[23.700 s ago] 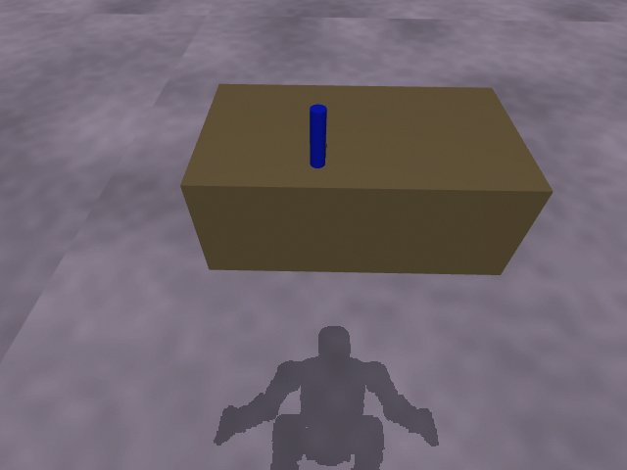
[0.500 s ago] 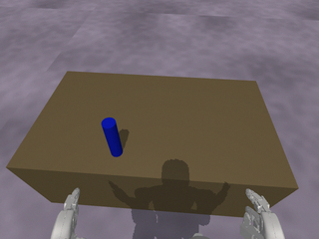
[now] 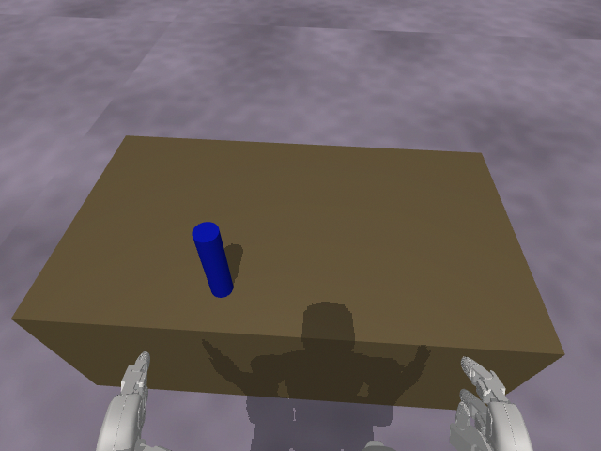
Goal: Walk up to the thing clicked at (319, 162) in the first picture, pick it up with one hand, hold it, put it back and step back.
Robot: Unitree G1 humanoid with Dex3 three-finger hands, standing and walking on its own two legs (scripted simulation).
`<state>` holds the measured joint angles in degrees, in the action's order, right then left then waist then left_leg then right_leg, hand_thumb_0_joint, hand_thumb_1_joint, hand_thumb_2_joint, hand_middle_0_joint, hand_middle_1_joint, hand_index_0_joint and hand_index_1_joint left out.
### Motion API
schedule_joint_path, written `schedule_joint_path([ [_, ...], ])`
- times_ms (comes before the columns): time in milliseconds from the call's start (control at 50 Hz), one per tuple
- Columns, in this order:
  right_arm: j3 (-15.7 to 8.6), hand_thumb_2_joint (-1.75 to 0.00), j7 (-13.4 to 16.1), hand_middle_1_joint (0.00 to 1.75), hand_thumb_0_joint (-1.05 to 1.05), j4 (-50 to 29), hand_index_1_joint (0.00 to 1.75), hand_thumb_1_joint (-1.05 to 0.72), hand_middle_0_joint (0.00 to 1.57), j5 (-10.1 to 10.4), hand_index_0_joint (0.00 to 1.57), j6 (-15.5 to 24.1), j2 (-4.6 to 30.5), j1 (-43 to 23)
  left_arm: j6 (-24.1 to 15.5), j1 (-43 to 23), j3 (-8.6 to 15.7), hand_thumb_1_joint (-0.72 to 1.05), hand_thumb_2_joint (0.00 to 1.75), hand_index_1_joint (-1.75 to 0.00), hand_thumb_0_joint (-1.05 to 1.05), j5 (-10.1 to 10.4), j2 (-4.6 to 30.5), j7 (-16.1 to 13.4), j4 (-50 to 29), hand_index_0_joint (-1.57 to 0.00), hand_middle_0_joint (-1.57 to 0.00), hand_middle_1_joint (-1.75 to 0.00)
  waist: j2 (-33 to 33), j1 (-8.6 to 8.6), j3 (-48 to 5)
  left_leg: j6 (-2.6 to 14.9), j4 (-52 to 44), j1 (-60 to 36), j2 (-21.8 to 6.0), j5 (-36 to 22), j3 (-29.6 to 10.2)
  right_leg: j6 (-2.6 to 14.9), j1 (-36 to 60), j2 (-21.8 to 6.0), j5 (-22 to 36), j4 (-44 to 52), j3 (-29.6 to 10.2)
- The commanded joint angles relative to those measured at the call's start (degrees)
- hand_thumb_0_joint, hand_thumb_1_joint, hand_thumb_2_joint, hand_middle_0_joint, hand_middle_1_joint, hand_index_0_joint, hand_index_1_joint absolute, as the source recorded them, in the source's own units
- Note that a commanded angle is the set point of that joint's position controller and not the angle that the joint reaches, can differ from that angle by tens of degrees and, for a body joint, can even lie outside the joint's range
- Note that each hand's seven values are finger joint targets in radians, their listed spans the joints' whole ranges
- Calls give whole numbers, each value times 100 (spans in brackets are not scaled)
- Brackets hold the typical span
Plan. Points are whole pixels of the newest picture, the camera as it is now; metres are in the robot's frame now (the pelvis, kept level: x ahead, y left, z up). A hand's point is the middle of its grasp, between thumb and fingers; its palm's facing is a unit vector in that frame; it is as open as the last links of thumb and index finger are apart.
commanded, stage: home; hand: left
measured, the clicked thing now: (214, 262) +0.51 +0.20 -0.17
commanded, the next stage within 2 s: stand in 1.26 s
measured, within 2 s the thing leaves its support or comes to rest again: neither
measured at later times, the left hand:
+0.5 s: hand (173, 417) +0.19 +0.18 -0.05, palm faces +0.12 -0.97 -0.22, open 17.4 cm
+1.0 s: hand (173, 427) +0.18 +0.18 -0.05, palm faces +0.12 -0.96 -0.27, open 17.5 cm
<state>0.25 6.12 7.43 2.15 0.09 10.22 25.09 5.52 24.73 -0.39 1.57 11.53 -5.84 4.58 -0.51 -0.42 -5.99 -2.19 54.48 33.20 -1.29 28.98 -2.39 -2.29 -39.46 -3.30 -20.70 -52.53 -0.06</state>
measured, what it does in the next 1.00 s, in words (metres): stands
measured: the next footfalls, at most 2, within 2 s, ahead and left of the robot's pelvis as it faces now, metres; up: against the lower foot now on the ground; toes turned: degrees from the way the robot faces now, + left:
none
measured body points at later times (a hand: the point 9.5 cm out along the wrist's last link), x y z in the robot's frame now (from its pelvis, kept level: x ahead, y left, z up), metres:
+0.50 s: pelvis +0.01 +0.00 +0.00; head +0.04 +0.01 +0.45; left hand +0.18 +0.23 -0.03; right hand +0.18 -0.22 -0.03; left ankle -0.01 +0.14 -0.69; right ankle +0.06 -0.15 -0.69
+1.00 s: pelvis +0.01 +0.00 +0.00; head +0.04 +0.00 +0.45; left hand +0.17 +0.23 -0.03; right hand +0.17 -0.24 -0.07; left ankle -0.01 +0.14 -0.69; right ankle +0.06 -0.15 -0.69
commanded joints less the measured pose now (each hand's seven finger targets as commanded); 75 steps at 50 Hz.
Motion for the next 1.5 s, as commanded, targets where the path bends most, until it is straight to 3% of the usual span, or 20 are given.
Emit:
schedule_joint_path([
  [0,-448,-90,67,30,0,-1107,30,-90,20,-29,20,379,733,-201,-231,-158,328,-54,6,-6,0,-18,532,-50,-1076,-5,-5,-6,29,17,-550,174,-1141,250,195,-1003,369,188,1079,209,468,762,348],
  [40,-297,-90,63,30,0,-996,30,-90,20,-36,20,358,604,-116,-201,-130,343,-55,6,-5,0,-32,563,-38,-1001,-5,-5,-5,62,14,-514,182,-1088,241,204,-1038,383,183,1074,195,504,791,323],
  [180,-330,-90,36,30,0,-1148,30,-90,20,-31,20,402,665,-284,-195,-319,170,-55,6,-5,0,-15,426,-3,-1173,-5,-5,-5,104,11,-540,125,-1174,190,167,-1269,307,206,1088,208,632,692,368],
  [200,-281,-90,34,30,0,-912,30,-90,20,-31,20,376,590,-108,-171,-127,362,-54,6,-6,0,-24,570,-18,-979,-5,-5,-6,183,-12,-478,139,-1120,175,189,-1238,348,195,1107,191,637,734,341],
  [240,-334,-90,28,30,0,-1118,30,-90,20,-27,20,395,665,-178,-167,-244,250,-54,6,-6,0,-10,473,11,-1167,-5,-5,-6,71,38,-634,133,-1103,135,179,-1401,333,203,1178,195,769,698,349],
  [400,-347,-90,8,30,0,-1122,30,-90,20,-29,20,383,633,-141,-103,-124,412,-53,7,-6,0,4,545,30,-1148,-5,-5,-6,45,15,-730,150,-1033,175,206,-1444,357,197,1285,170,854,718,342],
  [480,-361,-90,4,30,0,-1168,30,-90,20,-30,20,368,697,-156,-92,-142,270,-55,6,-6,0,10,464,55,-1208,-5,-5,-6,62,30,-645,122,-1083,149,184,-1499,337,209,1170,184,855,689,363],
  [580,-329,-90,7,30,0,-1157,30,-90,20,-29,20,378,637,-217,-104,-230,313,-53,6,-6,0,13,489,49,-1222,-5,-5,-6,-40,30,-504,175,-1082,264,217,-1111,364,178,1104,164,570,796,338],
  [720,-339,-90,16,30,0,-1183,30,-90,20,-36,20,361,663,-143,-89,-128,357,-54,6,-6,0,10,510,42,-1230,-5,-5,-6,10,-2,-626,156,-1040,217,214,-1304,359,190,1149,164,728,738,342],
  [740,-300,-90,60,30,0,309,30,-90,20,-35,20,348,887,-558,-7,318,735,-58,4,-5,0,-50,826,-89,-1260,-5,-5,-5,136,-41,-526,152,-944,274,171,-1106,165,196,1111,244,596,710,412],
  [780,-242,-90,110,30,0,91,30,-90,20,-24,20,437,830,-581,65,263,269,-56,5,-5,0,-48,496,-96,-1496,-5,-5,-5,75,121,-526,169,-951,198,171,-1147,201,196,1088,254,674,741,405],
  [880,-268,-90,193,30,0,556,30,-90,20,-61,20,594,845,-794,160,181,274,-55,5,-5,0,-100,525,-196,-1537,-5,-5,-5,313,210,-567,131,-888,119,130,-1381,202,224,1037,257,830,685,423],
  [1100,-244,-90,320,30,0,1068,30,-90,20,-141,20,908,843,-1216,371,140,307,-59,3,-5,0,-148,569,-314,-1562,-4,-4,-5,72,138,-465,223,-872,260,162,-870,225,166,1110,241,450,897,430],
  [1180,-223,-90,349,30,0,1169,30,-90,20,-158,20,985,796,-1192,427,213,304,-61,2,-5,0,-171,546,-320,-1589,-4,-4,-5,137,116,-671,199,-810,179,162,-1285,238,178,1278,242,814,821,425],
  [1200,-259,-90,361,30,0,1158,30,-90,20,-161,20,980,839,-1209,442,232,406,-60,3,-5,0,-179,602,-332,-1515,-4,-4,-5,105,132,-704,206,-788,157,160,-1241,247,174,1262,256,793,845,422],
  [1340,-197,-90,395,30,0,1279,30,-90,20,-185,20,1085,788,-1319,499,-20,290,-61,1,-4,0,-183,512,-325,-1508,-4,-4,-4,193,159,-309,210,-973,242,157,-745,233,167,1111,260,326,983,441],
  [1380,-207,-90,396,30,0,1286,30,-90,20,-182,20,1113,796,-1286,514,17,323,-45,17,-20,0,-182,543,-316,-1603,-20,-20,-20,202,144,-424,206,-973,190,153,-852,213,173,1180,262,423,955,450],
  [1400,-502,-90,55,30,0,2488,30,-90,20,-848,20,686,1810,-1389,-58,-759,626,-37,25,-28,0,-710,1545,24,408,-20,-20,-28,-64,-23,313,332,-1091,-169,-53,-1581,-163,633,1729,-60,561,869,-15],
  [1440,-535,-90,-157,30,0,2704,30,-90,20,-894,20,434,1790,-1214,-410,-551,636,-21,41,-30,0,-765,1524,249,1199,-20,-20,-30,62,-42,-9,571,-1078,-495,-114,-1500,-227,779,1705,-143,488,787,-106],
  [1480,-509,-90,-299,30,0,2748,30,-90,20,-713,20,348,1694,-1410,-575,-699,530,-5,57,-30,0,-626,1451,393,1595,-20,-20,-30,254,-56,203,608,-1398,-494,-101,-1053,-413,712,1624,-77,64,896,-100],
])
